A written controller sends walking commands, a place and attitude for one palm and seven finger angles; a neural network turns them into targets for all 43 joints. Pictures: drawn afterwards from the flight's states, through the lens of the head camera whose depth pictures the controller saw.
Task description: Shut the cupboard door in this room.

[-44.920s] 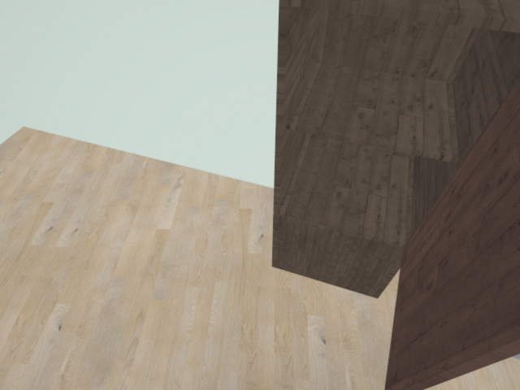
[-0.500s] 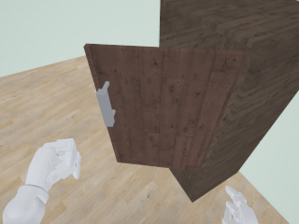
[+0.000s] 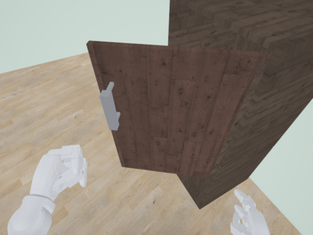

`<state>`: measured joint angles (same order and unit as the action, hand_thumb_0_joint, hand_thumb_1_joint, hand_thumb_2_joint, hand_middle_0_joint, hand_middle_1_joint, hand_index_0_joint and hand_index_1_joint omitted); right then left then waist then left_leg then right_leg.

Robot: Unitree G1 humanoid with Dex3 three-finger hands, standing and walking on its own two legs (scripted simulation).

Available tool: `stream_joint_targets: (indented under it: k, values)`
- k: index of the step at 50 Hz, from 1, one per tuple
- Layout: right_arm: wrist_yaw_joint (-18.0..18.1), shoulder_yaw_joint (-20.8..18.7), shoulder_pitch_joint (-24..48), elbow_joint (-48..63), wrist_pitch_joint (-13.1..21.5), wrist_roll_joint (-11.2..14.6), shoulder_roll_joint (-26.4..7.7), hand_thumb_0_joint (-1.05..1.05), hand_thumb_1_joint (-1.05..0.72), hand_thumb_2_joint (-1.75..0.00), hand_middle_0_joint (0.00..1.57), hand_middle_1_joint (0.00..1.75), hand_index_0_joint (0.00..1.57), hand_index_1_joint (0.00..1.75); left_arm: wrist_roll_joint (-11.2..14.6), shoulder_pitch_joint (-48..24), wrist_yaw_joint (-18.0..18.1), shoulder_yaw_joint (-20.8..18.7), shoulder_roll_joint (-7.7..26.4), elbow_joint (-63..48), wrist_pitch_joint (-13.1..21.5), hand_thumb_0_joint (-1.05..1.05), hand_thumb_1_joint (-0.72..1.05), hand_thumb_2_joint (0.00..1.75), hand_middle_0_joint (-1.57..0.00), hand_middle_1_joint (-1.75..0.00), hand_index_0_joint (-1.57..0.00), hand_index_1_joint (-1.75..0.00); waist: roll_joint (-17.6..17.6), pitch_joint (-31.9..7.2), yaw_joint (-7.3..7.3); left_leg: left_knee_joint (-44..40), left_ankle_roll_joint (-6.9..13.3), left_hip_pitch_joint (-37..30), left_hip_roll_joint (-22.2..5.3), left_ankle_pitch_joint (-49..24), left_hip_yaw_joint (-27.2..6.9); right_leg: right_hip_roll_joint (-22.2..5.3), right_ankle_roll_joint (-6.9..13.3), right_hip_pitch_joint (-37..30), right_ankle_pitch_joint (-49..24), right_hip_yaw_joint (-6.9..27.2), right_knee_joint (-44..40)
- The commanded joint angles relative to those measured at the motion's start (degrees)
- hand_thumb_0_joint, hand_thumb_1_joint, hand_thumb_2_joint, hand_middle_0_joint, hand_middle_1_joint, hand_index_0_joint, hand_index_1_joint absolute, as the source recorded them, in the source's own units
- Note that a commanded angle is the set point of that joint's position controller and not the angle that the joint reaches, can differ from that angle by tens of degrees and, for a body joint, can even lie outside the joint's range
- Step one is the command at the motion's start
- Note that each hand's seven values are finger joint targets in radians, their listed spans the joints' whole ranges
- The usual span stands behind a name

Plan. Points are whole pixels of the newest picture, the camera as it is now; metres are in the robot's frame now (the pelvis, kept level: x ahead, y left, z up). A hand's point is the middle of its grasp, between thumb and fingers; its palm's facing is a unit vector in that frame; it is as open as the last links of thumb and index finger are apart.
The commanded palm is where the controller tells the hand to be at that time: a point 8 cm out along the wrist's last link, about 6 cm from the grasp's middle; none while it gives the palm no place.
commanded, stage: bring the fist close to the handle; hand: left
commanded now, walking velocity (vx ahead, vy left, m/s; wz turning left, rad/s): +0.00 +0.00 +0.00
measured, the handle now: (112, 106) +0.43 +0.16 +0.10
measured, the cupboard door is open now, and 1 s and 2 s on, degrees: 53 53 47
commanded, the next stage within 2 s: push the door shut along its arc in 1.24 s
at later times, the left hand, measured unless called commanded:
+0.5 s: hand (102, 148) +0.29 +0.15 +0.10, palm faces -0.08 -1.00 -0.06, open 3.1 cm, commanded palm +0.28 +0.20 +0.10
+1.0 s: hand (112, 134) +0.33 +0.14 +0.10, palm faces -0.06 -1.00 -0.04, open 3.1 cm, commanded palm +0.31 +0.18 +0.10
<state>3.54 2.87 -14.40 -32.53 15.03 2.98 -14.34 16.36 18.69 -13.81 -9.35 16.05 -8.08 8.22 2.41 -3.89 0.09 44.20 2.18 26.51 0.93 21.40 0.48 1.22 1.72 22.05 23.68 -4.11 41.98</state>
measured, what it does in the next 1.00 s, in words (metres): stands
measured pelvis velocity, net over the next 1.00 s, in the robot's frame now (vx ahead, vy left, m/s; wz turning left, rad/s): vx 0.01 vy -0.01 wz -0.03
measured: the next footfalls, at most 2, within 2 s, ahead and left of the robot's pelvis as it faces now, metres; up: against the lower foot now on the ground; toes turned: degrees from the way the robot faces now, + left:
none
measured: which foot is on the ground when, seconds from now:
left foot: down 0.00-1.00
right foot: down 0.00-1.00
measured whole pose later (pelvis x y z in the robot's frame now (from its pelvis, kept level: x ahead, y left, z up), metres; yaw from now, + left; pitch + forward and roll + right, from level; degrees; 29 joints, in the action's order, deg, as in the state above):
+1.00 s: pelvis +0.01 -0.01 +0.00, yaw -1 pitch +4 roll +0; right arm 1.9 1.9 -14.0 -33.8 7.9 3.1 -14.6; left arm 12.2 -3.7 -7.1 -5.9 13.1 9.6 7.5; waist 1.8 -3.4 -1.5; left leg 41.2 1.6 24.9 0.6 20.8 1.9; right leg 1.5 2.2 21.8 23.4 -2.5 40.7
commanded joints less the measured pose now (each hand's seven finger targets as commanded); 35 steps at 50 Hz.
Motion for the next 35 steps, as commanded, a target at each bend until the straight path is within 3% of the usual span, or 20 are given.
stream_joint_targets:
  k: [1, 3, 5, 8, 9, 10, 13, 14, 15, 17, 18, 19, 22, 24, 26, 28, 29, 31, 34, 35]
  values:
    - [0.18, -2.99, 4.44, 7.85, 3.06, 0.14, -7.17, 0.0, -0.9, -0.9, 0.2, 0.3, 0.2, 0.3, 0.31, -12.47, 1.61, -3.49, 6.57, -10.35, 5.96, 0.0, 0.9, 0.9, -1.3, -1.5, -1.3, -1.5, 0.2, -6.21, -1.57, -6.41, -0.44, -8.34, -1.62, -10.39, -3.32, -0.88, -1.2, 3.93, -11.33, 1.24, -6.28]
    - [0.15, -3.13, 4.44, 7.8, 2.49, 0.43, -7.53, 0.0, -0.9, -0.9, 0.2, 0.3, 0.2, 0.3, -0.18, -12.15, 0.71, -2.08, 5.97, -7.26, 4.15, 0.0, 0.9, 0.9, -1.3, -1.5, -1.3, -1.5, 1.48, -5.8, -1.3, -6.74, -0.55, -7.84, -1.38, -9.76, -3.23, -1.13, -1.07, 3.63, -11.14, 1.47, -6.6]
    - [0.13, -3.31, 4.36, 8.53, 1.89, 0.61, -7.65, 0.0, -0.9, -0.9, 0.2, 0.3, 0.2, 0.3, -0.5, -11.04, -0.19, -0.53, 5.08, -5.47, 1.78, 0.0, 0.9, 0.9, -1.3, -1.5, -1.3, -1.5, -0.08, -6.53, -0.99, -6.53, -0.31, -7.47, -1.26, -10.44, -2.77, -1.45, -1.33, 2.46, -12.68, 2.03, -7.06]
    - [0.44, -3.27, 4.96, 9.49, 1.29, 0.58, -7.66, 0.0, -0.9, -0.9, 0.2, 0.3, 0.2, 0.3, -0.27, -14.04, 0.28, -2.52, 7.41, -7.32, 0.2, 0.0, 0.9, 0.9, -1.3, -1.5, -1.3, -1.5, -1.19, -8.17, -0.39, -6.84, -0.33, -7.64, -1.25, -11.26, -2.84, -1.6, -1.36, 1.25, -13.5, 1.85, -7.01]
    - [0.58, -3.24, 5.18, 9.35, 1.09, 0.27, -7.81, 0.0, -0.9, -0.9, 0.2, 0.3, 0.2, 0.3, -0.37, -14.73, 1.1, -4.34, 9.28, -8.21, 0.52, 0.0, 0.9, 0.9, -1.3, -1.5, -1.3, -1.5, -2.48, -9.05, -0.04, -6.63, -0.23, -7.71, -1.35, -12.25, -2.77, -1.63, -1.32, 0.11, -14.23, 2.15, -7.0]
    - [0.46, -3.02, 5.67, 9.83, 1.11, 0.25, -7.14, 0.0, -0.9, -0.9, 0.2, 0.3, 0.2, 0.3, -0.44, -16.9, 1.74, -2.6, 7.01, -10.25, 1.2, 0.0, 0.9, 0.9, -1.3, -1.5, -1.3, -1.5, -1.89, -9.88, -0.34, -6.81, -0.19, -8.68, -1.27, -13.44, -2.71, -1.52, -1.25, 0.2, -15.34, 1.66, -6.38]
    - [0.23, -2.87, 5.66, 9.22, 1.36, 0.01, -6.65, 0.0, -0.9, -0.9, 0.2, 0.3, 0.2, 0.3, -0.3, -20.44, 4.26, -3.23, 6.44, -11.66, 3.55, 0.0, 0.9, 0.9, -1.3, -1.5, -1.3, -1.5, -1.26, -10.34, -0.52, -7.03, -0.5, -9.97, -1.52, -13.42, -2.88, -1.11, -1.15, 1.35, -14.51, 1.2, -5.96]
    - [0.3, -3.02, 5.33, 8.48, 1.2, -0.14, -7.02, 0.0, -0.9, -0.9, 0.2, 0.3, 0.2, 0.3, -0.67, -20.39, 5.13, -5.11, 8.75, -10.21, 4.04, 0.0, 0.9, 0.9, -1.3, -1.5, -1.3, -1.5, -2.95, -9.77, -0.58, -6.69, -0.4, -9.24, -1.75, -13.26, -2.68, -1.11, -1.22, 1.05, -14.38, 1.6, -6.24]
    - [0.08, -2.82, 5.44, 8.32, 1.06, -0.11, -6.7, 0.0, -0.9, -0.9, 0.2, 0.3, 0.2, 0.3, -1.03, -21.75, 5.29, -2.62, 6.09, -9.05, 4.36, 0.0, 0.9, 0.9, -1.3, -1.5, -1.3, -1.5, -1.4, -8.95, -1.01, -6.97, -0.46, -9.24, -1.6, -13.19, -2.52, -1.15, -1.13, 1.71, -14.35, 1.48, -6.1]
    - [-0.17, -3.12, 4.88, 7.69, 0.8, 0.02, -7.07, 0.0, -0.9, -0.9, 0.2, 0.3, 0.2, 0.3, -1.59, -21.84, 5.39, -2.83, 6.5, -5.52, 4.09, 0.0, 0.9, 0.9, -1.3, -1.5, -1.3, -1.5, -0.47, -8.42, -0.95, -7.01, -0.76, -9.01, -1.66, -12.3, -2.51, -1.12, -1.06, 2.33, -13.6, 1.64, -5.99]
    - [-0.32, -3.02, 4.97, 7.73, 0.53, 0.2, -6.95, 0.0, -0.9, -0.9, 0.2, 0.3, 0.2, 0.3, -1.97, -21.83, 4.97, -0.76, 4.68, -4.11, 3.56, 0.0, 0.9, 0.9, -1.3, -1.5, -1.3, -1.5, 0.54, -7.53, -1.27, -7.15, -0.76, -9.19, -1.56, -12.17, -2.36, -1.17, -0.99, 2.78, -13.68, 1.59, -6.17]
    - [-0.38, -3.27, 4.59, 7.65, 0.18, 0.29, -7.36, 0.0, -0.9, -0.9, 0.2, 0.3, 0.2, 0.3, -2.42, -21.81, 4.77, -0.79, 5.48, -2.75, 2.86, 0.0, 0.9, 0.9, -1.3, -1.5, -1.3, -1.5, -1.2, -7.94, -1.37, -6.85, -0.52, -8.86, -1.57, -12.26, -2.29, -1.34, -1.15, 2.16, -14.05, 1.94, -6.5]
    - [-0.37, -3.29, 4.8, 8.36, -0.33, 0.65, -7.26, 0.0, -0.9, -0.9, 0.2, 0.3, 0.2, 0.3, -2.66, -24.9, 3.89, 2.5, 3.12, -1.64, 0.85, 0.0, 0.9, 0.9, -1.3, -1.5, -1.3, -1.5, 0.8, -8.54, -1.3, -7.32, -0.68, -9.38, -1.42, -11.44, -2.31, -1.47, -1.07, 2.12, -13.68, 2.05, -6.84]
    - [-0.19, -3.38, 4.65, 8.31, -0.72, 0.42, -7.53, 0.0, -0.9, -0.9, 0.2, 0.3, 0.2, 0.3, -2.93, -26.37, 4.41, 1.15, 4.98, -1.86, 0.33, 0.0, 0.9, 0.9, -1.3, -1.5, -1.3, -1.5, -0.79, -9.85, -1.31, -7.06, -0.51, -9.86, -1.53, -12.92, -2.38, -1.54, -1.13, 1.02, -15.21, 2.17, -6.83]
    - [-0.29, -3.27, 4.85, 8.62, -0.83, 0.38, -7.1, 0.0, -0.9, -0.9, 0.2, 0.3, 0.2, 0.3, -2.78, -29.89, 5.22, 1.98, 3.71, -4.17, 0.96, 0.0, 0.9, 0.9, -1.3, -1.5, -1.3, -1.5, -1.02, -11.75, -1.51, -7.08, -0.56, -11.23, -1.51, -14.75, -2.47, -1.41, -1.08, 0.63, -16.98, 1.83, -6.33]
    - [-0.37, -3.24, 5.04, 8.48, -0.88, 0.05, -6.95, 0.0, -0.9, -0.9, 0.2, 0.3, 0.2, 0.3, -2.47, -29.81, 6.66, -0.23, 4.71, -3.91, 1.87, 0.0, 0.9, 0.9, -1.3, -1.5, -1.3, -1.5, -2.73, -12.46, -0.87, -7.19, -0.61, -11.29, -1.61, -15.77, -2.35, -1.28, -1.05, -0.24, -18.09, 1.66, -6.07]
    - [-0.37, -3.23, 4.79, 7.74, -1.22, -0.19, -7.36, 0.0, -0.9, -0.9, 0.2, 0.3, 0.2, 0.3, -2.79, -30.72, 7.64, -2.68, 7.77, -3.04, 2.47, 0.0, 0.9, 0.9, -1.3, -1.5, -1.3, -1.5, -4.27, -12.61, -0.75, -7.03, -0.52, -10.78, -1.68, -15.97, -2.27, -1.39, -1.09, -1.0, -18.46, 1.99, -6.16]
    - [-0.82, -3.14, 4.99, 7.75, -1.59, -0.14, -6.65, 0.0, -0.9, -0.9, 0.2, 0.3, 0.2, 0.3, -3.34, -32.72, 8.43, -0.32, 4.52, -1.93, 3.16, 0.0, 0.9, 0.9, -1.3, -1.5, -1.3, -1.5, -3.0, -12.07, -1.18, -7.16, -0.64, -11.24, -1.61, -16.62, -1.79, -1.32, -1.06, -0.24, -19.2, 1.84, -5.75]
    - [-1.19, -3.48, 4.64, 7.2, -2.5, -0.15, -7.13, 0.0, -0.9, -0.9, 0.2, 0.3, 0.2, 0.3, -4.0, -30.35, 8.63, -2.19, 6.43, 2.6, 2.6, 0.0, 0.9, 0.9, -1.3, -1.5, -1.3, -1.5, -2.72, -11.59, -0.57, -6.87, -0.59, -10.58, -1.56, -17.06, -1.06, -1.44, -1.13, -1.2, -20.77, 2.47, -6.2]
    - [-1.33, -3.38, 4.67, 7.35, -2.89, -0.06, -6.94, 0.0, -0.9, -0.9, 0.2, 0.3, 0.2, 0.3, -4.02, -30.68, 8.18, -1.05, 5.1, 3.74, 2.2, 0.0, 0.9, 0.9, -1.3, -1.5, -1.3, -1.5, -2.03, -11.15, -0.89, -6.88, -0.66, -10.34, -1.34, -17.14, -0.72, -1.67, -1.16, -1.39, -21.72, 2.61, -6.32]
